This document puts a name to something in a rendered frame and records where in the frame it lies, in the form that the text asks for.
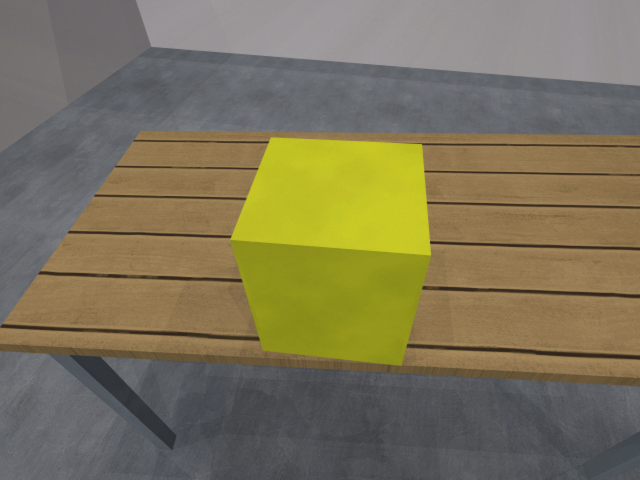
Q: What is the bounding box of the carton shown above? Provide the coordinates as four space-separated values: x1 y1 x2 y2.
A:
230 137 431 366

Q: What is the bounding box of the table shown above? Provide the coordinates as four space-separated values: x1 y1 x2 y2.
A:
0 131 640 480

